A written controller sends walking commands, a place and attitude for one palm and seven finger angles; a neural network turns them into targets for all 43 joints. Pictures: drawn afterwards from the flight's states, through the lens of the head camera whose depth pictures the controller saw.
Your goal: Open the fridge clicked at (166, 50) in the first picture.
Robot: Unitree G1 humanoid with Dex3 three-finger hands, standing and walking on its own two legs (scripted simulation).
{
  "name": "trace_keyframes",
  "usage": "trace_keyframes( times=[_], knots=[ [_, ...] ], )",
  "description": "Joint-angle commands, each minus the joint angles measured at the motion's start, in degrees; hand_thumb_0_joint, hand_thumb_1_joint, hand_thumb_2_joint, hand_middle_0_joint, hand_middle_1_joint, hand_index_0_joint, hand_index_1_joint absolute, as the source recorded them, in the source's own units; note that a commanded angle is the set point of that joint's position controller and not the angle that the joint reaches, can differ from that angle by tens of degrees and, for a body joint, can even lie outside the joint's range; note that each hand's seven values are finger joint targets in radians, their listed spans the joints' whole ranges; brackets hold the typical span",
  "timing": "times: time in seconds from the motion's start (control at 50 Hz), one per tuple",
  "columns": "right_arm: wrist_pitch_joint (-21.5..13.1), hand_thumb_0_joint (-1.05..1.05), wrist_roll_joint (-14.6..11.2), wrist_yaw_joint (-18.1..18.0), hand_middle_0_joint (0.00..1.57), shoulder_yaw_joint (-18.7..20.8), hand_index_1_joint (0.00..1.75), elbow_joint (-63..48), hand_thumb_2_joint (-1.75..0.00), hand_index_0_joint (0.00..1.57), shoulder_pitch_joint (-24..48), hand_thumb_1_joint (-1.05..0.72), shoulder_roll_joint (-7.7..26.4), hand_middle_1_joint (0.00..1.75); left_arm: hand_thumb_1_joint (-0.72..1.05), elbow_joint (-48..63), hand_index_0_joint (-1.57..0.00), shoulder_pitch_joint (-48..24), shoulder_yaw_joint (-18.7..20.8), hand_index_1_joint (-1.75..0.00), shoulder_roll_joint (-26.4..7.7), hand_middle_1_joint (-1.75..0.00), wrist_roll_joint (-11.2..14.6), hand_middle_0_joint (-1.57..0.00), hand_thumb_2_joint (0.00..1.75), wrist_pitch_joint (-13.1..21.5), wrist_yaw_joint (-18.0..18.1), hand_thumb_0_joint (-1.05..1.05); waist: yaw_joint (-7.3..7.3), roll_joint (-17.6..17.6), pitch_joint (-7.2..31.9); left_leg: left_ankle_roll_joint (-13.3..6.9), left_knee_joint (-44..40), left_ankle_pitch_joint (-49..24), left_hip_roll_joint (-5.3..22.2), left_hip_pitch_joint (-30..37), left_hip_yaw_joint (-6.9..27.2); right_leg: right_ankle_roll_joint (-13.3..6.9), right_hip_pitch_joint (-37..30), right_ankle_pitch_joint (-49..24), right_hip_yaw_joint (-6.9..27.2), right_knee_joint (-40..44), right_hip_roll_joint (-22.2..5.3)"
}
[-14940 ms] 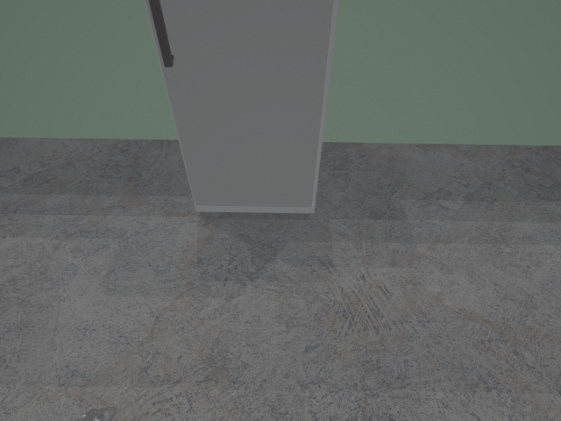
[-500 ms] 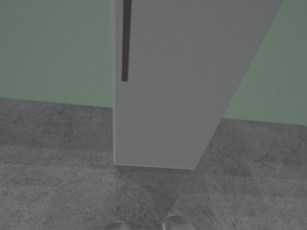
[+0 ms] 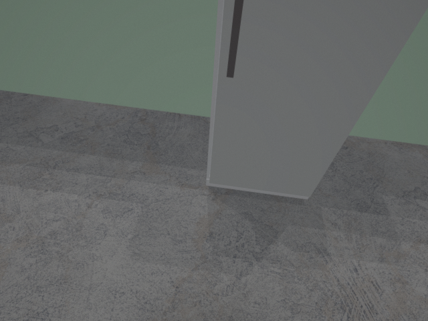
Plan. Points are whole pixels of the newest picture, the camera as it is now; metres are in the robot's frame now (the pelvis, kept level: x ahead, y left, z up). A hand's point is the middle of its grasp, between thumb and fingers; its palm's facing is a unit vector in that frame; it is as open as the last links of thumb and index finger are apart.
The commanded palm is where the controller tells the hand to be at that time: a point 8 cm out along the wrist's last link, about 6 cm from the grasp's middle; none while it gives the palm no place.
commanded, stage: look again from close up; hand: left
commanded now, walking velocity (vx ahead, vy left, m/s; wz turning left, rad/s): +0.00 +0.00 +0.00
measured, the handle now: (238, 12) +0.86 +0.02 +0.20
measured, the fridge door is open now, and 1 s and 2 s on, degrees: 0 0 0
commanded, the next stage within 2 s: shuffle to correct the standing spot in 0.98 s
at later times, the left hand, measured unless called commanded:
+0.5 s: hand out of the picture -0.08 +0.17 -0.17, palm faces +0.10 -0.98 -0.17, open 7.4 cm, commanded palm none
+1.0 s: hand out of the picture -0.09 +0.14 -0.17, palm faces +0.03 -0.99 -0.13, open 7.4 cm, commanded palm none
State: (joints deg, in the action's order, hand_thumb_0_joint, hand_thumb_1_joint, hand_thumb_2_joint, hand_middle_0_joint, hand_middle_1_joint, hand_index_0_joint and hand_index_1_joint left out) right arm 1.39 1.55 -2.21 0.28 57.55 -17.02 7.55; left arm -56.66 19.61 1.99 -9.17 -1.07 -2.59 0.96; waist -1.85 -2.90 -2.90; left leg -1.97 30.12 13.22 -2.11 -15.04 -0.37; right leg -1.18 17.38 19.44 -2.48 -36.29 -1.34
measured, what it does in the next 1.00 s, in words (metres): steps on the spot: right foot, then left foot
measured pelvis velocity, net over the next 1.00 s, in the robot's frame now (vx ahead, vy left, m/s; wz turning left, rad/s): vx -0.07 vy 0.00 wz -0.02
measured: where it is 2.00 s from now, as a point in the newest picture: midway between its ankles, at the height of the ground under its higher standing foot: outside the picture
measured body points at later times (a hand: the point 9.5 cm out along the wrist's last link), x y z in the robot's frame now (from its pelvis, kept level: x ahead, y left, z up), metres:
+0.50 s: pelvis -0.06 +0.01 +0.00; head -0.07 +0.01 +0.45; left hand -0.08 +0.22 -0.16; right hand -0.09 -0.20 -0.16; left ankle +0.03 +0.10 -0.73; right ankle -0.10 -0.08 -0.71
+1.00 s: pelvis -0.07 +0.00 +0.01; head -0.06 +0.00 +0.46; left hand -0.09 +0.20 -0.16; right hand -0.08 -0.21 -0.15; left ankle -0.04 +0.13 -0.73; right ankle -0.11 -0.08 -0.73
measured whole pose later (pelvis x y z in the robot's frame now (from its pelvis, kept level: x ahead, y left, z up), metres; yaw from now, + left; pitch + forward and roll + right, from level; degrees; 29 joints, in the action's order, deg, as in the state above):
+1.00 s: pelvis -0.07 +0.00 +0.01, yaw -1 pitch -1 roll +1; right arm -0.3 0.7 -2.9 -0.7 64.8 -16.3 7.3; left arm -63.4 19.0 -0.7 -5.2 -0.9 0.7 2.1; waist -0.7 -0.8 -1.9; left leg 0.6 24.5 10.7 0.5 -12.6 -0.9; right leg -3.3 6.9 16.9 -2.4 -24.9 2.3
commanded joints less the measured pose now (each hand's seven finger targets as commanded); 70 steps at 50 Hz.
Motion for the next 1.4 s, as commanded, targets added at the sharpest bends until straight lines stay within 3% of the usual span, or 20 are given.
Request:
trace_keyframes(
  times=[0.0, 0.16, 0.26, 0.34, 0.38, 0.42, 0.48, 0.52, 0.54, 0.58, 0.72, 0.78, 1.06, 1.14, 1.2, 1.26, 1.3, 1.32, 1.36, 1.38],
  knots=[
    [-1.04, 0.0, -0.22, -0.08, 0.2, 1.79, 0.3, -3.71, -0.9, 0.2, 3.84, -0.9, 9.08, 0.3, 0.9, -0.55, -0.2, 6.9, 0.3, -0.3, -0.96, -0.3, -0.25, -0.2, 0.9, 0.87, -0.23, 0.0, -1.51, 9.51, -2.96, -4.07, -20.47, 22.74, 11.43, -13.5, 14.02, 0.17, -8.81, -0.33, 0.72, 2.2, 0.82],
    [-0.06, 0.0, -0.6, 0.67, 0.2, 1.25, 0.3, 0.64, -0.9, 0.2, -4.26, -0.9, 4.18, 0.3, 0.9, -1.35, -0.2, 1.05, -0.08, -0.3, -4.29, -0.3, 0.07, -0.2, 0.9, 3.1, 0.78, 0.0, 4.36, -7.24, -2.71, 0.91, 1.22, 3.5, 2.65, 6.66, 2.88, -3.83, 11.44, 18.6, 13.07, 25.39, -8.21],
    [-0.3, 0.0, -0.35, 0.77, 0.2, 1.04, 0.3, 2.53, -0.9, 0.2, -7.45, -0.9, 3.69, 0.3, 0.9, -1.09, -0.2, -0.81, 0.24, -0.3, -4.3, -0.3, 0.2, -0.2, 0.9, 2.56, 0.69, 0.0, 4.79, 1.65, -4.55, 0.51, -1.86, 8.13, 4.21, 4.47, 5.18, -2.67, 15.25, 18.52, 9.65, 19.9, -5.13],
    [-0.58, 0.0, 0.14, 0.47, 0.2, 1.76, 0.3, 1.1, -0.9, 0.2, -2.14, -0.9, 7.66, 0.3, 0.9, -3.59, -0.2, 8.03, 0.65, -0.3, -1.65, -0.3, -0.34, -0.2, 0.9, 1.07, 0.43, 0.0, -0.3, 16.37, -6.45, -2.47, -24.64, 31.59, 11.88, -19.9, 17.84, -0.26, -4.96, 5.52, -0.22, -1.84, 3.33],
    [-0.7, 0.0, -0.14, 0.22, 0.2, 1.82, 0.3, -0.24, -0.9, 0.2, 2.72, -0.9, 8.25, 0.3, 0.9, -5.52, -0.2, 14.59, 0.97, -0.3, 0.13, -0.3, -0.56, -0.2, 0.9, 0.35, 0.43, 0.0, -3.31, 17.24, -1.65, -3.32, -28.6, 27.96, 13.16, -21.79, 17.97, -0.44, -10.32, 4.96, -1.91, -13.78, 4.11],
    [-0.68, 0.0, 0.05, 0.26, 0.2, 1.97, 0.3, -0.73, -0.9, 0.2, 3.74, -0.9, 8.23, 0.3, 0.9, -5.62, -0.2, 15.92, 0.92, -0.3, 1.14, -0.3, -0.47, -0.2, 0.9, 0.51, 0.52, 0.0, -3.41, 13.36, 0.02, -3.62, -27.47, 21.95, 12.63, -16.2, 15.32, -0.91, -9.06, 6.98, -2.44, -11.96, 3.5],
    [-0.24, 0.0, 0.06, 0.25, 0.2, 2.38, 0.3, 1.31, -0.9, 0.2, -0.23, -0.9, 6.88, 0.3, 0.9, -5.52, -0.2, 15.86, 0.19, -0.3, 1.86, -0.3, -0.13, -0.2, 0.9, 1.9, 0.76, 0.0, -1.94, 5.06, -1.65, -1.29, -20.27, 17.31, 9.37, -9.03, 10.89, -1.44, -10.85, 4.32, -1.4, 14.75, 2.06],
    [0.31, 0.0, -1.15, 0.52, 0.2, 1.67, 0.3, 1.57, -0.9, 0.2, -2.79, -0.9, 1.74, 0.3, 0.9, -4.58, -0.2, 13.25, 0.47, -0.3, -3.03, -0.3, -0.59, -0.2, 0.9, 2.69, 1.4, 0.0, 0.9, -9.68, -3.96, 2.49, -4.08, 6.89, 1.72, -8.57, 1.98, -5.13, -3.94, 14.97, 15.86, 27.26, -10.19],
    [0.46, 0.0, -0.6, 0.7, 0.2, 1.59, 0.3, 1.59, -0.9, 0.2, -3.26, -0.9, 1.37, 0.3, 0.9, -2.78, -0.2, 7.5, 0.46, -0.3, -4.57, -0.3, -0.47, -0.2, 0.9, 2.63, 1.7, 0.0, 2.36, -10.3, -6.32, 2.68, 4.1, 3.61, 1.26, -5.81, 1.3, -7.39, 4.18, 17.02, 18.0, 31.07, -15.37],
    [0.29, 0.0, -0.35, 1.19, 0.2, 1.56, 0.3, 2.99, -0.9, 0.2, -4.05, -0.9, 1.34, 0.3, 0.9, -0.74, -0.2, -0.35, 0.04, -0.3, -3.09, -0.3, -0.09, -0.2, 0.9, 3.76, 1.87, 0.0, 4.32, -7.04, -5.25, 2.16, 10.43, 1.65, 2.87, -2.41, 2.01, -7.48, 8.54, 11.22, 15.6, 29.02, -12.75],
    [-2.86, 0.0, -1.07, -0.27, 0.2, 0.04, 0.3, 4.11, -0.9, 0.2, -3.77, -0.9, 2.31, 0.3, 0.9, -5.29, -0.2, 8.26, -1.62, -0.3, -0.94, -0.3, 0.35, -0.2, 0.9, 4.67, 1.15, 0.0, 1.29, 4.85, -1.97, 0.56, -7.28, -11.67, 7.51, 3.7, 2.98, -2.2, -2.75, -15.14, 7.59, 17.08, -5.15],
    [-3.14, 0.0, -1.13, -0.71, 0.2, -0.35, 0.3, 4.83, -0.9, 0.2, -3.82, -0.9, 2.76, 0.3, 0.9, -6.25, -0.2, 7.72, -1.47, -0.3, -1.68, -0.3, 0.46, -0.2, 0.9, 4.71, 1.16, 0.0, 1.11, 4.2, 1.59, 0.76, -6.38, -15.9, 7.63, 4.15, 2.27, -1.01, -8.06, -24.75, 6.0, 15.14, -5.3],
    [-2.65, 0.0, -0.89, -0.33, 0.2, -0.53, 0.3, 5.33, -0.9, 0.2, -2.48, -0.9, 3.52, 0.3, 0.9, -5.6, -0.2, 4.09, -1.48, -0.3, -1.88, -0.3, 0.43, -0.2, 0.9, 4.08, 1.08, 0.0, 1.3, 3.18, -3.2, 0.88, -9.72, -7.54, 7.39, 2.2, 3.48, -1.67, -5.51, -8.64, 6.4, 18.24, -4.47],
    [-1.78, 0.0, 0.02, 0.3, 0.2, 0.18, 0.3, 5.18, -0.9, 0.2, -3.69, -0.9, 4.37, 0.3, 0.9, -5.67, -0.2, 5.22, -0.33, -0.3, -3.29, -0.3, -0.1, -0.2, 0.9, 3.38, 0.4, 0.0, 1.15, -0.6, -4.83, 0.62, -6.52, 10.41, 5.41, -1.86, 1.34, -3.32, -3.31, 15.43, 8.58, 20.58, -4.75],
    [-1.79, 0.0, 0.25, 0.89, 0.2, 0.57, 0.3, 3.69, -0.9, 0.2, -2.9, -0.9, 3.23, 0.3, 0.9, -4.76, -0.2, 6.29, 1.02, -0.3, -5.11, -0.3, -0.23, -0.2, 0.9, 3.22, 0.13, 0.0, 0.75, -6.81, -7.05, 0.95, 3.72, 10.19, 3.47, -7.08, -2.74, -6.13, -1.69, 25.28, 14.81, 25.11, -9.11],
    [-2.38, 0.0, 0.16, 1.45, 0.2, 0.93, 0.3, 2.72, -0.9, 0.2, -2.38, -0.9, 2.46, 0.3, 0.9, -4.31, -0.2, 6.62, 1.6, -0.3, -5.46, -0.3, -0.36, -0.2, 0.9, 3.98, -0.09, 0.0, 1.3, -4.55, -8.82, 0.77, 8.73, 8.86, 4.88, -8.63, -4.04, -8.32, -0.48, 23.24, 16.51, 25.12, -12.18],
    [-3.29, 0.0, 0.01, 1.64, 0.2, 0.95, 0.3, 3.42, -0.9, 0.2, -5.36, -0.9, 2.06, 0.3, 0.9, -4.02, -0.2, 5.68, 1.63, -0.3, -5.16, -0.3, -0.34, -0.2, 0.9, 4.34, -0.36, 0.0, 2.96, 0.25, -7.47, 0.43, 1.43, 7.25, 5.51, -1.63, -4.13, -7.41, 1.86, 16.88, 11.33, 18.25, -9.86],
    [-3.73, 0.0, 0.02, 1.41, 0.2, 1.04, 0.3, 4.43, -0.9, 0.2, -8.43, -0.9, 2.97, 0.3, 0.9, -3.81, -0.2, 5.31, 1.41, -0.3, -3.99, -0.3, -0.13, -0.2, 0.9, 4.35, -0.62, 0.0, 3.99, 4.91, -6.68, -0.45, -3.48, 8.23, 6.79, 3.72, -1.18, -6.13, 5.25, 13.76, 7.6, 11.88, -6.42],
    [-4.11, 0.0, 0.93, 0.6, 0.2, 2.7, 0.3, 7.3, -0.9, 0.2, -19.18, -0.9, 9.19, 0.3, 0.9, -1.41, -0.2, 1.33, 0.48, -0.3, -0.64, -0.3, -0.18, -0.2, 0.9, 4.98, -1.27, 0.0, 7.68, 21.85, -5.58, -8.79, -17.73, 16.28, 23.08, 14.53, 24.57, -2.04, 20.24, 10.1, -4.78, -14.05, 2.28],
    [-4.07, 0.0, 0.89, 0.24, 0.2, 2.62, 0.3, 7.87, -0.9, 0.2, -21.28, -0.9, 9.91, 0.3, 0.9, 0.32, -0.2, -3.95, 0.59, -0.3, -2.05, -0.3, -0.83, -0.2, 0.9, 4.92, -1.23, 0.0, 8.49, 19.59, -7.82, -11.28, -21.78, 13.87, 26.35, 11.84, 28.95, -2.2, 23.64, 11.29, -1.18, -25.86, 0.6]
  ],
)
